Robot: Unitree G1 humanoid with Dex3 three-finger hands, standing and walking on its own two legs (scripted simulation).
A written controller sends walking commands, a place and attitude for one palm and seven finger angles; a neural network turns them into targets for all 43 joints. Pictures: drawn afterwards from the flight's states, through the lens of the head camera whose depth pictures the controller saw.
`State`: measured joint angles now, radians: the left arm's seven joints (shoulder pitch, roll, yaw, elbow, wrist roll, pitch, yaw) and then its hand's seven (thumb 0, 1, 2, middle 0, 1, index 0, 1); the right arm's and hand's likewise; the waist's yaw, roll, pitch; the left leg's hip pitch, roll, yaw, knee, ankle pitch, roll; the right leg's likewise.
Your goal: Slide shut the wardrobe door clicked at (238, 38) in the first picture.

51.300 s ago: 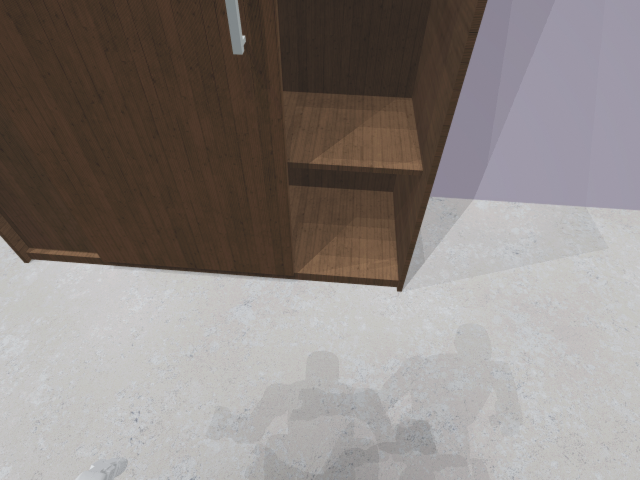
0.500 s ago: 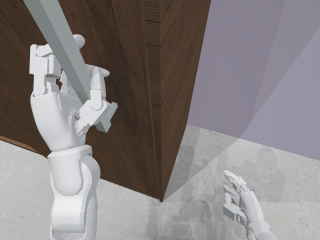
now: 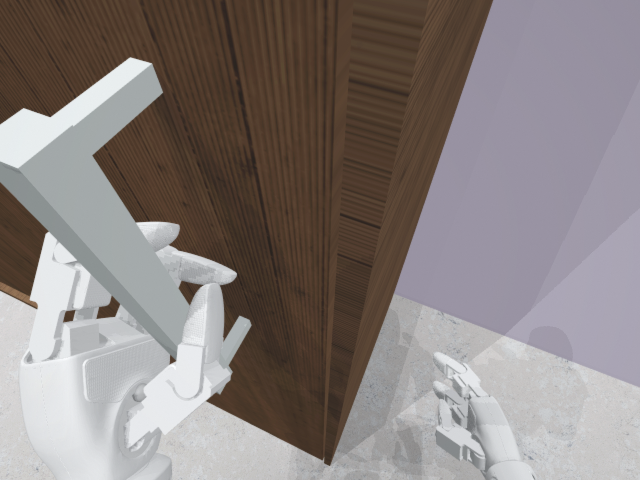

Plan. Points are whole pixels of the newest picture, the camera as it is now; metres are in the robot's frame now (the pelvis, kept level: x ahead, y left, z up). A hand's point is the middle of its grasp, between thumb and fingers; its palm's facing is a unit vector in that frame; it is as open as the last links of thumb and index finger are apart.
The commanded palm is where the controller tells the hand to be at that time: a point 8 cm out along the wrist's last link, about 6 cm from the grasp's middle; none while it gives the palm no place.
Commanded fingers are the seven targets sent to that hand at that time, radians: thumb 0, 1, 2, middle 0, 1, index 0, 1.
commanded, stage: step sideways, sliding the door along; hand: left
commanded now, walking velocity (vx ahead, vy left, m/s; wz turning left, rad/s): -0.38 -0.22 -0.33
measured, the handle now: (187, 286) +0.19 +0.13 +0.26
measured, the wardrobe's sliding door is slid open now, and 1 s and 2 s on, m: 0.00 0.00 0.00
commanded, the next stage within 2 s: stop walking and hold the door there in 0.32 s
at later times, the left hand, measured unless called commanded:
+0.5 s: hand (195, 357) +0.16 +0.12 +0.24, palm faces +0.13 -0.99 -0.01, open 7.2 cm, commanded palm +0.13 +0.16 +0.21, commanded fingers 0.00 0.90 0.90 -0.45 -1.40 -0.45 -1.40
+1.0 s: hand (199, 353) +0.17 +0.12 +0.24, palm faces +0.37 -0.88 -0.30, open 7.1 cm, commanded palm +0.13 +0.15 +0.21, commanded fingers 0.00 0.90 0.90 -0.45 -1.40 -0.45 -1.40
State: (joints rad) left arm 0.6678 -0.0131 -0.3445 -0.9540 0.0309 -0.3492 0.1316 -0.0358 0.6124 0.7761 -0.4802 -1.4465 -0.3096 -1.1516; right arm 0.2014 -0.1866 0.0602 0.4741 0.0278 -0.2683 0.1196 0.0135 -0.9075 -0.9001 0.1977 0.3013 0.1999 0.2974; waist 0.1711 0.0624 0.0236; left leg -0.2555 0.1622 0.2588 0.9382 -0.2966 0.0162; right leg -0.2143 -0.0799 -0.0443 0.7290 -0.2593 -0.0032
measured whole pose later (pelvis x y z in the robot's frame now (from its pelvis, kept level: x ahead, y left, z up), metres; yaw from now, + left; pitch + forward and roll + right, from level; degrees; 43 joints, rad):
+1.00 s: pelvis -0.07 -0.08 +0.00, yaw -12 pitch -4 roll +3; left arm 0.42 0.31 0.42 -0.47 -0.05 -0.21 0.18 -0.24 0.66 0.83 -0.47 -1.46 -0.09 -1.27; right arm 0.29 -0.27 -0.07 0.56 0.00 -0.09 -0.03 0.01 -0.91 -0.90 0.19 0.30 0.20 0.30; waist -0.01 0.02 -0.06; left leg -0.20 0.02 0.17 0.46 -0.21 0.06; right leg -0.49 0.04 0.02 1.00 -0.35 0.02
